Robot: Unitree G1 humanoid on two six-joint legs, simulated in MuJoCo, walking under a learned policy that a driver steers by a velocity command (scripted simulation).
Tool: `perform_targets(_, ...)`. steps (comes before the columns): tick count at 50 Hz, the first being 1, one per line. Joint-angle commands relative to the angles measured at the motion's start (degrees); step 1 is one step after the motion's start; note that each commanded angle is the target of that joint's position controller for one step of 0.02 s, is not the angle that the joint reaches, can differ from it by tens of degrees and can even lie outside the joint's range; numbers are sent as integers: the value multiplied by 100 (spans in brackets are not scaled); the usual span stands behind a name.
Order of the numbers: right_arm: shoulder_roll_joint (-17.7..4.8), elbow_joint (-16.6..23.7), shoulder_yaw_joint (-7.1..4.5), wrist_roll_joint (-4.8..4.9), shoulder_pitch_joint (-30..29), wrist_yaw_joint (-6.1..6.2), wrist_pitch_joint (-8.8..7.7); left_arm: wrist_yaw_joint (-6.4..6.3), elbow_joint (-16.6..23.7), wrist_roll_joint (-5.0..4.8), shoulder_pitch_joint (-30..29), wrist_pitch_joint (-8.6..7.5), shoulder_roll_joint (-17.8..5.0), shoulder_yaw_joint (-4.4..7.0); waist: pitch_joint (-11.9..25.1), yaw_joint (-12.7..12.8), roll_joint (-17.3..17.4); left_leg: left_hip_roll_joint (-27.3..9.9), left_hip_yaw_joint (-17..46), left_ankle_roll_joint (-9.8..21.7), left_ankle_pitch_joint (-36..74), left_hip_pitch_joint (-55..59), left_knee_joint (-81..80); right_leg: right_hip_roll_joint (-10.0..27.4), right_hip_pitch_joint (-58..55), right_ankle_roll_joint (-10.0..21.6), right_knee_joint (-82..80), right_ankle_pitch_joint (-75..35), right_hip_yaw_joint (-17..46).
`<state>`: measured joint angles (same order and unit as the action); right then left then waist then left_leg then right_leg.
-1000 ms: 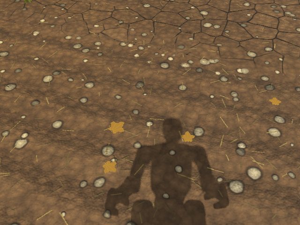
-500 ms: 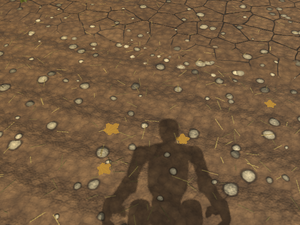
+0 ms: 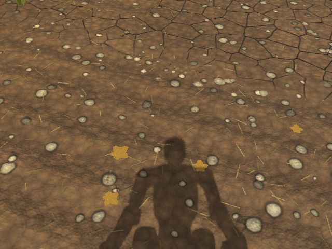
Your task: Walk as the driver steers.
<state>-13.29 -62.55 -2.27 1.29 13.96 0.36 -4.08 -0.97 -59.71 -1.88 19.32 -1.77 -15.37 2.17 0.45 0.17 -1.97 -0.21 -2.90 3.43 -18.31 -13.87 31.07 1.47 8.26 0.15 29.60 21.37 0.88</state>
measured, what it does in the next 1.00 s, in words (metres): walks ahead: right foot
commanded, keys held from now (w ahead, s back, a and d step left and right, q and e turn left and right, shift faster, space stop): w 0.78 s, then w+e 0.22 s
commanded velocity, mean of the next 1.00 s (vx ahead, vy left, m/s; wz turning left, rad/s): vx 0.46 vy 0.00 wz -0.05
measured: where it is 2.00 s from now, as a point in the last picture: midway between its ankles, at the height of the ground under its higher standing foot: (201, 145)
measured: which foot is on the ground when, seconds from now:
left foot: down 0.00-0.48, up 0.50-1.00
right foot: down 0.00-0.00, up 0.02-0.44, down 0.46-1.00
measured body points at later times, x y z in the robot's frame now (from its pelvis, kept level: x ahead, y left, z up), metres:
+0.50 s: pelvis +0.24 -0.02 -0.02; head +0.28 -0.03 +0.43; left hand +0.48 +0.20 -0.11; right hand +0.14 -0.28 -0.16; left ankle +0.01 +0.10 -0.70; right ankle +0.37 -0.12 -0.73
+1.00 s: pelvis +0.53 +0.00 +0.00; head +0.56 +0.00 +0.44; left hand +0.48 +0.27 -0.14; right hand +0.75 -0.24 -0.09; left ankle +0.68 +0.11 -0.73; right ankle +0.37 -0.12 -0.73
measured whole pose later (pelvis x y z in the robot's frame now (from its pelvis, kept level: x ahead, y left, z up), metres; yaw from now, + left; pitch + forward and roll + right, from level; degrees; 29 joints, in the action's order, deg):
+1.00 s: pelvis +0.53 +0.00 +0.00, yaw -4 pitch +2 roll -2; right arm -13.6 -47.5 -1.9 0.9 -1.4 -1.4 -6.6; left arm -0.5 -58.4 -1.2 25.0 -3.6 -14.1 2.9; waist -0.9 5.3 1.6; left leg -2.6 1.1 1.5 -0.4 -28.7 26.3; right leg -2.3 -2.8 0.7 17.6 22.5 1.5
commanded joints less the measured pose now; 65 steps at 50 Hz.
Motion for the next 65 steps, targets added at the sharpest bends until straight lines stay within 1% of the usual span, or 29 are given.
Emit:
perform_targets(1, -1138, -334, -296, 6, 1899, -11, -85, 37, 707, 97, -886, -196, -181, -33, -31, -843, 1782, -1567, 2823, 742, -626, 2466, -1784, -295, 2969, 118, 2114, 338, -416)
perform_targets(2, -1218, -330, -250, -98, 1947, -80, -184, 16, 837, -21, -970, -284, -248, 1, -66, -752, 1810, -2265, 4378, 1367, -1425, 2251, -2275, -389, 3588, 161, 3374, 1145, 171)
perform_targets(3, -879, -159, -139, -91, 1413, -90, -273, 41, 840, -146, -951, -352, -423, 42, -533, -492, 1098, -2231, 4041, 1321, -1701, 2078, -2263, 2, 4083, 298, 3940, 729, 475)
perform_targets(4, -645, -20, -68, -84, 1076, -109, -321, 86, 794, -149, -922, -409, -483, 61, -704, -364, 863, -1940, 3338, 1072, -1429, 1944, -2271, 234, 4201, 411, 3966, 96, 453)
perform_targets(7, -397, 102, 65, -132, 959, -145, -265, 156, 792, 35, -1095, -468, -562, 174, -621, -249, 650, -1381, 1910, 619, 718, 1764, -2327, 544, 3812, 389, 3213, -993, 215)
perform_targets(9, -479, 72, 74, -137, 1189, -79, -207, 208, 855, 55, -1270, -418, -331, 136, -570, -268, 667, -1232, 1399, 658, 1798, 1724, -2330, 505, 3697, 218, 2738, -1261, -4)
perform_targets(13, -719, 139, 51, -144, 1314, 50, -128, 247, 1271, 51, -2276, -362, -41, -1, -739, -454, 604, -1044, 827, 643, 2160, 1172, -2533, 282, 3167, 22, 1122, -2060, -322)
perform_targets(19, -797, 37, -34, -33, 1588, 88, -72, 385, 1632, -3, -2876, -399, -248, 3, -927, -357, 721, -1396, 616, 572, 2688, 1792, -2414, 129, 2805, 324, 110, -2207, -298)
perform_targets(21, -975, 118, -110, -72, 1402, 95, -16, 408, 1583, 21, -2451, -424, -478, 111, -484, -15, 852, -1478, 517, 456, 4377, 2116, -1775, -96, 2086, 502, 106, -1925, -414)
perform_targets(23, -967, 232, -116, -140, 1183, 99, 94, 337, 1103, -1, -798, -384, -876, 356, 552, 819, 914, -1151, 230, 217, 5687, 1703, 173, -369, -36, 778, 134, -1831, -569)
perform_targets(24, -749, 381, -26, -231, 1254, 86, 97, 266, 873, 63, 245, -343, -1244, 459, 1329, 1082, 291, -827, 120, 76, 3834, 233, 2000, 716, -1913, 1119, 284, -1511, 738)
perform_targets(25, 191, 376, 200, -173, 2070, -1, -41, 313, 728, 146, 553, -332, -1480, 473, 2265, 526, -1399, 413, 428, -252, -916, -1788, 4069, 2084, -3465, 2108, -759, 180, 3847)
perform_targets(26, -372, 372, 74, -7, 1598, -47, -226, 322, 734, 102, 314, -357, -950, 331, 1843, 705, -911, 211, 1171, -99, -1314, -2404, 4827, 1936, -3076, 1896, -1413, 664, 4349)
perform_targets(27, -700, 617, -28, 150, 976, -62, -335, 305, 814, 92, -252, -400, -733, 262, 845, 557, -676, -82, 985, 7, -883, -2821, 4962, 1805, -2188, 1640, -1500, 233, 3405)
perform_targets(28, -758, 707, -41, 134, 643, -16, -384, 316, 925, 120, -756, -452, -596, 210, 455, 353, -11, -414, 882, 47, -281, -2528, 4678, 1620, -1221, 1501, -1644, -613, 2632)
perform_targets(29, -760, 735, -113, 43, 436, 44, -350, 358, 941, 194, -1030, -490, -400, 154, 143, 154, 254, -620, 794, 70, 76, -2206, 4338, 1342, -438, 1325, -1785, -1327, 1986)
perform_targets(31, -478, 709, -108, -2, 794, 57, -195, 389, 864, 244, -1117, -533, -264, 109, 143, -170, -78, -840, 853, 32, 288, -1651, 3955, 1162, 193, 1389, -2065, -1640, 1467)
perform_targets(37, -502, 1211, -161, -122, -364, 74, -75, 162, 585, 204, -415, -494, -644, 166, -382, -21, 37, -961, 632, -299, 1530, -2582, 2136, 1005, 287, 1384, -2474, -1992, 758)
perform_targets(41, -385, 1506, -98, -96, -1316, -7, -149, 87, 460, 120, 107, -433, -713, 169, -474, 298, 33, -635, 365, -350, 2504, -2252, 641, 788, 127, 1162, -2431, -2129, 438)
perform_targets(45, -447, 1782, -66, -37, -1946, -130, -228, 54, 327, 55, 540, -311, -757, 203, -571, 451, -20, -428, 440, -364, 2267, -2290, -100, 1022, -592, 1151, -1987, -2174, 706)
perform_targets(48, -711, 1827, -142, -17, -1729, -191, -318, 3, 359, 47, 471, -222, -870, 276, -381, 175, -228, -291, 490, -243, 1749, -1658, -431, 1225, -890, 1005, -1483, -2590, 990)
perform_targets(50, -1120, 1506, -352, -35, -448, -140, -363, 15, 478, 95, 267, -191, -775, 243, 431, -487, -254, -167, 347, 35, 1554, 237, -535, 806, -547, 758, -96, -3665, 756)
perform_targets(51, -1547, 1349, -469, -143, 644, -80, -366, 25, 703, 196, 173, -197, -500, 138, 1407, -889, 206, -1152, 1305, 412, 1486, 2011, -264, 367, 512, 540, 1625, -2550, 455)
perform_targets(52, -1944, 1218, -563, -174, 993, -89, -290, 56, 808, 106, 950, -306, 281, -63, 2257, -499, 1927, -2539, 3820, 1260, 599, 3962, -791, -514, 2738, 172, 3573, 791, 71)
perform_targets(53, -1277, 1302, -394, -166, 905, -88, -275, 52, 726, -35, 773, -372, -353, 74, 2161, -631, 1560, -2428, 4275, 1184, -66, 3736, -1229, -217, 3281, 200, 4374, 1209, 729)
perform_targets(54, -933, 1398, -293, -145, 450, -63, -280, 37, 869, -125, 267, -388, -722, 191, 1265, -602, 1183, -2244, 3290, 883, 70, 2971, -1316, 40, 3609, 257, 4532, 737, 662)
perform_targets(56, -661, 1438, -211, -163, -199, -75, -282, -14, 944, -25, -117, -328, -606, 246, 414, -308, 642, -1833, 2058, 674, 880, 1457, -1701, 471, 3224, 224, 4131, -90, 506)
perform_targets(59, -589, 1354, -215, -209, -406, -73, -318, 33, 1033, -32, -4, -106, -221, 262, 37, 15, 774, -1603, 1092, 673, 1303, 573, -2211, 713, 2735, 199, 3759, -464, 457)
perform_targets(65, -940, 1225, -351, -213, -232, 52, -293, 142, 1468, 53, -777, -22, -182, 269, -275, -34, 497, -1518, -65, 668, 1943, 663, -2473, 712, 3147, 93, 2270, -1878, 367)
